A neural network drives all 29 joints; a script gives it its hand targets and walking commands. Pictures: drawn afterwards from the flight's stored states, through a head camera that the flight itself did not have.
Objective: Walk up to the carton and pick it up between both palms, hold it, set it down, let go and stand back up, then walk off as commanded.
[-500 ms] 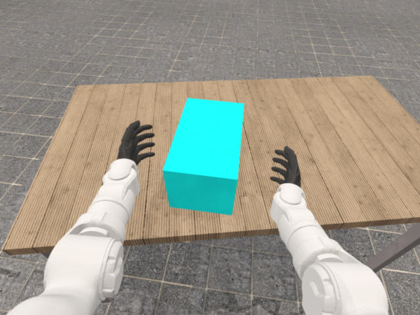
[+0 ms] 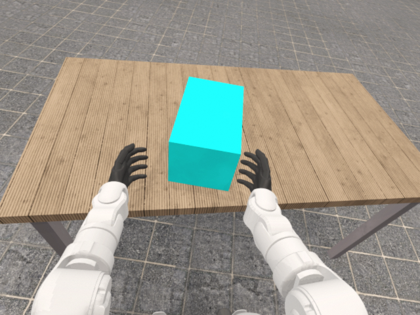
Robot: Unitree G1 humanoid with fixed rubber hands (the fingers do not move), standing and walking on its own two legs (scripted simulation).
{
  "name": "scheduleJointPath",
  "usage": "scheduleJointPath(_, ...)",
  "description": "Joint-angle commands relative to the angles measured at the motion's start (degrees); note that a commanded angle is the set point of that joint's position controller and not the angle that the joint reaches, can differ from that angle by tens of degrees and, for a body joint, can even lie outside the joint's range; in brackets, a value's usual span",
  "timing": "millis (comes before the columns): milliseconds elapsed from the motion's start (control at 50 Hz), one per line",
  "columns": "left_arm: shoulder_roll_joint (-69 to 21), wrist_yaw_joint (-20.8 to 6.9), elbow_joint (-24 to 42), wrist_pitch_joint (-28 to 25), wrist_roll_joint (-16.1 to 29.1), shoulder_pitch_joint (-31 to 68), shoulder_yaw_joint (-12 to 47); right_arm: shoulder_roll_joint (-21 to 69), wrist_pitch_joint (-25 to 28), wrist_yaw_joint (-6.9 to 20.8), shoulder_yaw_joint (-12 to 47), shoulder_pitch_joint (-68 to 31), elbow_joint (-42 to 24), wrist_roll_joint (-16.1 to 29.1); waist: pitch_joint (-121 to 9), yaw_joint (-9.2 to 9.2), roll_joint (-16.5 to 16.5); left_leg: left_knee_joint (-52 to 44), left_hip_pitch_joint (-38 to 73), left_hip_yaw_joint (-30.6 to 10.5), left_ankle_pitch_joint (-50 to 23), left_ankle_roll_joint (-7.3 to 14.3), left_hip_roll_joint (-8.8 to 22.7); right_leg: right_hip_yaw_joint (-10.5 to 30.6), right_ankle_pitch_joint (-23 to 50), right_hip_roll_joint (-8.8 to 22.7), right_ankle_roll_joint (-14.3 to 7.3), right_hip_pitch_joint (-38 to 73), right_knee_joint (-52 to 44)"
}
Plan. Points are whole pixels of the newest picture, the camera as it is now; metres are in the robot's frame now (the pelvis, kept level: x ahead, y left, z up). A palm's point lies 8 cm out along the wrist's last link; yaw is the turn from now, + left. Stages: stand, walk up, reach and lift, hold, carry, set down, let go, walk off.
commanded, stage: set down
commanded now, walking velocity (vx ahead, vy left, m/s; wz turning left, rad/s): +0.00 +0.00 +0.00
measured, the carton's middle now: (207, 131) +0.59 -0.01 -0.03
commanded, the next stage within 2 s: none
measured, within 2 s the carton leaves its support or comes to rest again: neither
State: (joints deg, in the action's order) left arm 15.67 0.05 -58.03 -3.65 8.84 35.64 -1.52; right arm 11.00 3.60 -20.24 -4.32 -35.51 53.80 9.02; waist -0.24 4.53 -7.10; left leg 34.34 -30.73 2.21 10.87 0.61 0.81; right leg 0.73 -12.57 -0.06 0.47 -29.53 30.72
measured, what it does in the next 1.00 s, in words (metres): shifts its weight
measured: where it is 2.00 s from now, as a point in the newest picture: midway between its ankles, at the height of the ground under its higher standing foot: outside the picture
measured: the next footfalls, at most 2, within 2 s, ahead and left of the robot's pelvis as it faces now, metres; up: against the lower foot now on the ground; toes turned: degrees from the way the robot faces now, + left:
right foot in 1.22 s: +0.08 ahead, -0.13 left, +0.00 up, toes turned +3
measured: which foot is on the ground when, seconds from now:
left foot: down 0.00-1.00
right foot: down 0.00-1.00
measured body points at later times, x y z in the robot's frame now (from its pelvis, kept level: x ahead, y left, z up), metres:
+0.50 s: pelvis +0.02 -0.03 +0.00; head -0.01 +0.00 +0.45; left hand +0.33 +0.18 -0.02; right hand +0.32 -0.18 +0.01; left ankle +0.12 +0.09 -0.72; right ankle +0.12 -0.14 -0.72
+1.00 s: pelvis +0.06 -0.01 +0.00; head +0.00 +0.02 +0.45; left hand +0.33 +0.22 +0.01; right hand +0.29 -0.15 +0.02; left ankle +0.12 +0.09 -0.72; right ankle +0.12 -0.14 -0.72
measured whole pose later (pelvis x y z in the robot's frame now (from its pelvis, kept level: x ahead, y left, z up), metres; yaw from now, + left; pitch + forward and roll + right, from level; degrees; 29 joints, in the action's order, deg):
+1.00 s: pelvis +0.06 -0.01 +0.00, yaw +2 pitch -9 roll -1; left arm 17.2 -11.3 -27.6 14.3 2.7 5.6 -2.3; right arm 6.2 -1.0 -27.4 8.3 7.8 18.4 4.6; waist 0.5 2.2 -3.4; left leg 34.6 -12.4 2.2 13.9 0.9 0.8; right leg 0.2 -13.7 -0.7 -0.6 -10.4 32.0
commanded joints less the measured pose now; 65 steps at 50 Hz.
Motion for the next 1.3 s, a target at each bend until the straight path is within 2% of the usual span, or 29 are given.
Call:
scheduleJointPath(0, 9.3, 4.5, 12.7, -8.0, 2.4, 39.7, 7.0, -13.5, 5.0, 1.8, -14.3, -27.9, -12.4, -13.1, -36.6, 1.87, 29.1, -12.3, 8.7, -10.6, 39.7, -6.0, 7.9, -6.8, -1.9, -4.1, 0.2, 7.0, 2.1)
scheduleJointPath(80, 5.6, 3.1, 4.2, -4.2, 1.5, 32.2, 7.7, -13.5, 3.6, 1.8, -13.8, -22.9, -4.4, -13.9, -29.5, 1.73, 28.1, -12.0, 14.6, -11.2, 28.8, -8.6, 8.7, -6.3, 0.7, -3.4, -0.1, 6.6, -1.0)
scheduleJointPath(180, 5.3, -1.5, 3.9, -0.7, -1.6, 13.0, 2.9, -9.7, 4.0, 1.3, -3.4, -6.5, -7.9, -7.6, -23.9, -3.15, 17.4, -11.5, 15.2, -7.1, 21.9, -4.2, 5.0, -4.7, 6.4, -3.2, 0.2, 19.2, -2.6)
scheduleJointPath(260, 8.1, -4.8, 11.6, -1.2, -2.1, 5.5, -0.7, -6.0, 3.3, 1.4, 5.3, 1.7, -21.0, -1.1, -19.1, -6.89, 6.0, -12.7, 13.4, -4.6, 26.7, 1.2, 3.2, -0.3, -6.7, -1.1, 0.5, 24.1, -5.0)
scheduleJointPath(300, 11.3, -6.4, 12.0, -1.7, -0.7, 12.2, -2.2, -4.4, 2.9, 0.3, 7.6, -3.8, -27.0, 0.0, -17.9, -8.24, -2.1, -3.7, 17.9, -2.6, 19.5, 2.1, -1.5, 4.6, -20.6, 4.0, -2.4, 12.3, -8.4)
scheduleJointPath(320, 11.2, -6.8, 13.9, -1.4, -0.3, 9.7, -2.9, -2.7, 3.5, -0.4, 9.2, 0.3, -29.0, 0.9, -14.7, -8.26, -3.3, -0.3, 23.3, -2.0, 13.5, 2.0, -3.1, 6.9, -24.9, 6.3, -3.9, 6.3, -11.4)
scheduleJointPath(340, 11.1, -7.0, 17.6, -1.0, -1.1, 6.3, -4.3, -2.3, 4.0, -0.9, 9.8, 5.5, -30.9, 1.0, -12.7, -8.34, -2.7, 0.6, 23.9, -1.7, 10.8, 2.0, -3.4, 7.3, -25.8, 6.5, -4.5, 5.1, -12.1)
scheduleJointPath(380, 12.6, -6.0, 26.2, -1.4, 0.7, 10.9, -4.1, -2.3, 3.4, -1.5, 8.3, 3.7, -34.8, 1.0, -12.5, -8.09, 4.6, -3.7, 15.7, -1.7, 16.6, 1.5, -1.7, 6.0, -20.9, 4.8, -3.2, 11.9, -9.5)
scheduleJointPath(420, 14.9, -4.6, 26.9, -3.3, 3.6, 14.4, -2.6, -2.1, 2.0, -1.2, 6.9, -0.1, -37.5, -0.7, -13.4, -7.4, 9.5, -8.8, 4.8, -1.6, 25.3, 2.7, 1.1, 4.4, -18.4, 2.3, -1.1, 22.3, -5.0)
scheduleJointPath(440, 15.9, -4.4, 26.3, -3.7, 3.7, 11.7, -3.0, -2.2, 1.3, -0.9, 8.5, 1.8, -40.3, -0.8, -13.4, -8.68, 9.7, -9.5, 1.2, -1.1, 26.9, 3.9, 2.5, 4.5, -18.4, 1.5, -0.4, 27.3, -3.5)
scheduleJointPath(540, 18.8, -2.3, 29.6, -6.1, 6.6, 22.1, -0.9, -3.1, -2.2, -1.4, 3.5, -5.3, -43.0, -6.0, -24.4, -6.96, 16.6, -11.9, -13.5, -0.5, 35.5, 6.0, 6.8, 3.7, -15.0, -1.3, 0.9, 39.8, 3.7)
scheduleJointPath(580, 18.5, -1.4, 31.3, -6.4, 6.4, 18.8, -0.6, -2.8, -2.3, -1.3, 0.9, -3.0, -41.9, -7.8, -28.6, -5.73, 17.5, -11.8, -13.8, -1.1, 30.7, 5.2, 7.5, 3.2, -8.4, -1.4, 0.9, 40.7, 5.0)
scheduleJointPath(620, 19.1, -0.6, 34.6, -5.8, 6.4, 19.5, -1.0, -2.8, -1.8, -1.6, -1.6, -3.6, -40.6, -9.1, -32.1, -4.55, 17.6, -10.3, -7.0, -0.9, 22.3, 2.0, 5.8, 3.6, -5.6, 0.4, 0.3, 33.8, 2.3)
scheduleJointPath(660, 18.2, -0.8, 36.2, -4.2, 5.0, 10.3, -2.4, -1.9, 0.0, -2.4, 0.0, 4.7, -40.6, -8.7, -30.2, -4.67, 16.0, -8.6, 2.4, -1.1, 13.5, -0.5, 4.6, 3.1, -3.0, 1.0, -0.3, 27.5, -1.0)
scheduleJointPath(700, 15.8, -2.2, 31.9, -1.3, 3.9, 6.6, -1.8, -1.1, -0.2, -3.1, 3.1, 7.7, -40.0, -6.5, -24.9, -5.49, 14.9, -8.9, 2.9, -0.8, 14.7, -0.1, 4.2, 3.5, -4.6, 0.9, -0.4, 28.3, -2.8)
scheduleJointPath(740, 12.8, -4.8, 30.5, 2.5, 1.6, -13.4, -2.2, -0.1, -0.6, -3.7, 9.1, 24.8, -42.4, -2.8, -13.2, -8.13, 9.5, -8.9, 8.4, -0.5, 17.3, 1.4, 3.3, 5.9, -12.5, 2.1, -0.7, 31.2, -6.7)
scheduleJointPath(760, 12.9, -7.2, 29.2, 4.7, 0.1, -16.6, -3.3, 0.0, -0.8, -4.7, 13.6, 29.1, -45.7, -0.6, -9.8, -9.56, 1.4, -2.8, 17.8, 0.9, 12.1, 1.5, -0.7, 8.7, -19.1, 6.2, -3.2, 21.4, -11.2)
scheduleJointPath(780, 12.3, -9.3, 33.1, 7.5, -2.0, -22.8, -4.8, -0.5, 0.1, -5.9, 16.7, 37.8, -48.8, 1.4, -7.0, -9.6, -3.9, 3.7, 30.8, 0.8, 0.8, 1.7, -3.9, 11.9, -25.2, 10.0, -5.4, 9.1, -16.4)
scheduleJointPath(820, 12.3, -12.2, 34.5, 13.1, -5.0, -22.4, -7.8, -1.1, -1.1, -8.0, 17.6, 41.2, -48.7, 2.8, 0.4, -8.31, -6.3, 5.0, 40.6, -0.6, -4.2, 2.0, -4.6, 12.6, -30.5, 11.7, -5.9, -1.5, -22.3)
scheduleJointPath(860, 11.7, -12.9, 37.3, 17.6, -6.5, -21.4, -8.2, -3.1, -3.5, -8.4, 15.6, 40.2, -49.7, 1.4, 6.4, -8.21, -3.3, 1.7, 39.1, -0.4, 0.5, 1.5, -2.9, 9.3, -28.3, 9.5, -5.5, -0.1, -21.0)
scheduleJointPath(920, 10.9, -12.1, 51.4, 20.1, -7.3, -22.8, -6.6, -6.0, -3.2, -7.2, 14.7, 42.9, -57.6, 1.8, 13.1, -7.61, 1.9, 0.9, 45.4, -2.5, 7.0, 0.5, -2.2, 4.5, -25.3, 8.3, -7.6, -7.8, -18.6)
scheduleJointPath(960, 10.8, -8.9, 61.4, 17.8, -3.5, -22.0, -4.0, -7.2, -2.8, -4.5, 11.4, 37.8, -66.1, 1.2, 11.3, -7.05, 10.2, -8.6, 33.4, -3.5, 19.5, -0.1, 1.4, -0.7, -13.8, 2.8, -5.6, 4.0, -12.5)
scheduleJointPath(1000, 10.1, -4.6, 67.2, 11.6, -0.2, -19.0, -0.8, -9.6, -1.7, -0.5, 7.6, 30.9, -73.6, 1.1, 3.9, -7.1, 23.1, -20.3, 8.4, -5.9, 31.0, 3.1, 9.1, -5.2, -5.9, -5.9, -0.3, 28.1, -1.3)
scheduleJointPath(1020, 9.9, -3.5, 68.0, 8.6, 0.3, -19.6, -0.2, -10.0, -0.4, 1.4, 8.9, 32.1, -75.5, 1.3, -0.8, -8.13, 24.9, -21.5, 4.1, -7.0, 30.8, 4.0, 10.4, -4.7, -3.2, -6.5, 0.5, 33.4, 1.7)
scheduleJointPath(1060, 10.7, -0.6, 70.5, 4.4, 3.8, -13.7, 4.5, -11.4, 0.3, 5.7, 7.0, 26.3, -75.5, -0.2, -10.9, -6.9, 27.0, -21.6, 2.0, -7.6, 32.0, 3.7, 11.4, -4.4, -5.1, -6.4, 0.4, 32.9, 3.9)
scheduleJointPath(1100, 10.6, 1.9, 69.8, 1.1, 4.3, -12.2, 7.6, -13.1, -0.1, 8.9, 5.5, 27.1, -69.0, -1.9, -16.9, -6.34, 28.0, -22.8, 1.4, -8.7, 35.5, 3.5, 12.9, -3.4, -5.2, -6.5, 0.7, 34.5, 5.2)
scheduleJointPath(1180, 12.3, 2.8, 69.3, -1.0, 4.4, -32.3, 5.7, -17.1, 1.9, 11.8, -0.5, 44.6, -56.4, -3.5, -19.3, -6.69, 23.0, -14.9, 32.1, -7.8, 3.3, -5.3, 7.2, -1.4, 0.4, -1.7, -2.8, 15.5, -6.2)
scheduleJointPath(1240, 7.6, -0.7, 63.7, 3.1, -0.8, -45.4, 4.9, -19.5, 4.4, 10.9, -0.1, 52.2, -46.2, -1.6, -13.1, -4.05, 22.3, -7.6, 45.1, -8.1, -25.7, -8.9, 5.9, -0.6, 9.9, -2.3, -3.6, 9.4, -11.0)
scheduleJointPath(1280, 0.8, -2.1, 61.5, 7.9, -5.9, -53.7, 6.4, -22.5, 5.8, 11.8, 0.2, 55.2, -39.2, -0.2, -8.0, -1.61, 24.2, -7.0, 49.8, -11.8, -35.6, -10.8, 7.3, -1.9, 12.2, -4.1, -4.0, 7.2, -12.3)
